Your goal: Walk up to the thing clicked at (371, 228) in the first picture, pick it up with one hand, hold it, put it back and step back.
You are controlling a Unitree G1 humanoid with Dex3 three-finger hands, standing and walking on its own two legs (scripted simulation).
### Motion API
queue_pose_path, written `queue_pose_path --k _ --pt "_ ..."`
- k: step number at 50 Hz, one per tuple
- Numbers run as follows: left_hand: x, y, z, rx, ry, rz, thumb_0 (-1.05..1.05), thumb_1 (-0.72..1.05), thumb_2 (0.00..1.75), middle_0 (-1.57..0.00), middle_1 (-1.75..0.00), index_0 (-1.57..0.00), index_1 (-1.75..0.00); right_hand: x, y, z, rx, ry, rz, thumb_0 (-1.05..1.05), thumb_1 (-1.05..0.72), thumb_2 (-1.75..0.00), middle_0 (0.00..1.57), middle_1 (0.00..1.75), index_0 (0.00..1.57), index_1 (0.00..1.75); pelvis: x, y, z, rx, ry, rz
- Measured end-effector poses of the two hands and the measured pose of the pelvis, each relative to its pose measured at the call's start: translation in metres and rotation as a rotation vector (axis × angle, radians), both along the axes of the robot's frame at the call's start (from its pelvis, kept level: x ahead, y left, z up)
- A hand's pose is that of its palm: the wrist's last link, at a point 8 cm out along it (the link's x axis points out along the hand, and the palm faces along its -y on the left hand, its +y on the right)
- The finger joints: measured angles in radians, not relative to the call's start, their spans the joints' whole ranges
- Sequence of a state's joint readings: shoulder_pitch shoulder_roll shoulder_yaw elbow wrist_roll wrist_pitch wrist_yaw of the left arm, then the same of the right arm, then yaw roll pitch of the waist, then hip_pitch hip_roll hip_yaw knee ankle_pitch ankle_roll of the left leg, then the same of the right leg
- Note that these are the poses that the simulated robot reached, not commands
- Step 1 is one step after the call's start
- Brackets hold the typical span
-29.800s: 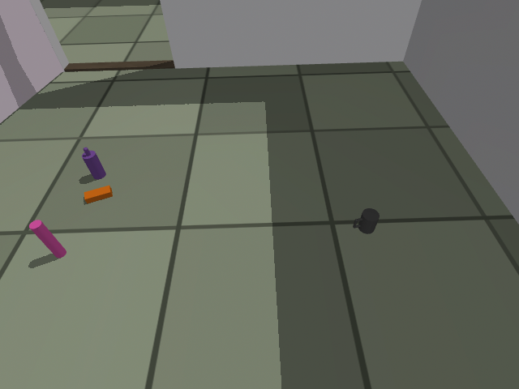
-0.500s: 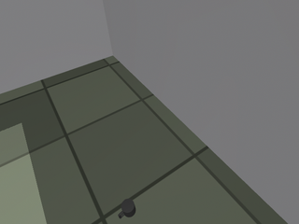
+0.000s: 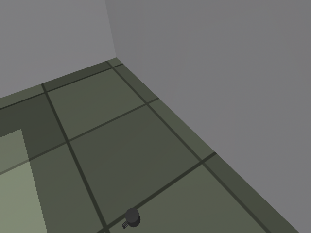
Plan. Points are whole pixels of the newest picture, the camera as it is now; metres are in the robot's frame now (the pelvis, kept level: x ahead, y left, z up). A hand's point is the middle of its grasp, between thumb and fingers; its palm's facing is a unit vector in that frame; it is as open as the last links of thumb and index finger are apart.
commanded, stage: stand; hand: left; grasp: from above
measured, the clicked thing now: (130, 219) +0.36 +0.20 -0.73
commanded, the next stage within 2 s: step back in 0.66 s
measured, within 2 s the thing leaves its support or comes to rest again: neither
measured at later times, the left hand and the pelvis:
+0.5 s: hand out of the picture +0.08 +0.24 -0.16, palm faces +0.00 -0.94 -0.34, open 7.4 cm; pelvis +0.00 -0.01 +0.00, yaw +0 degrees
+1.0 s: hand out of the picture +0.10 +0.31 -0.18, palm faces +0.00 -0.93 -0.37, open 7.4 cm; pelvis -0.05 +0.05 -0.03, yaw +1 degrees
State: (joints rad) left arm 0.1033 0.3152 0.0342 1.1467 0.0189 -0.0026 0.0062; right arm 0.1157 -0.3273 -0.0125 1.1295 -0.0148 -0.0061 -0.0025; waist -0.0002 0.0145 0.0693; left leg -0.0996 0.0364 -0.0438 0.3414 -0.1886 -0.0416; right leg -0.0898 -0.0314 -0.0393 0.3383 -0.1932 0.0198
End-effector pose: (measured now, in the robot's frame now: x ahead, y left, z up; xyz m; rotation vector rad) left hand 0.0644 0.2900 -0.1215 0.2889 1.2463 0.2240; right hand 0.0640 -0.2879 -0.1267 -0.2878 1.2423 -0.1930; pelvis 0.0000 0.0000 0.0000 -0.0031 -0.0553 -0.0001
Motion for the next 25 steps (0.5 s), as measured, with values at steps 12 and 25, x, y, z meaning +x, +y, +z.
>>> queue_pose_path --k 12,25 --pt "0.0021 -0.0014 0.0001 0.0 0.01 -0.002 0.0 0.91 0.89 -0.2 -0.3 -0.2 -0.3 -0.0014 -0.0039 -0.0006 0.0 0.018 -0.005 0.01 -0.91 -0.9 0.2 0.3 0.2 0.3 0.0034 -0.0027 0.0002 0.002 0.006 -0.002" --pt "0.009 -0.0025 0.0027 0.005 -0.009 -0.01 0.0 0.91 0.89 -0.2 -0.3 -0.2 -0.3 0.0026 -0.007 0.0002 0.0 0.003 -0.002 0.01 -0.91 -0.9 0.2 0.3 0.2 0.3 0.0044 -0.0054 0.0003 0.003 0.005 -0.004"
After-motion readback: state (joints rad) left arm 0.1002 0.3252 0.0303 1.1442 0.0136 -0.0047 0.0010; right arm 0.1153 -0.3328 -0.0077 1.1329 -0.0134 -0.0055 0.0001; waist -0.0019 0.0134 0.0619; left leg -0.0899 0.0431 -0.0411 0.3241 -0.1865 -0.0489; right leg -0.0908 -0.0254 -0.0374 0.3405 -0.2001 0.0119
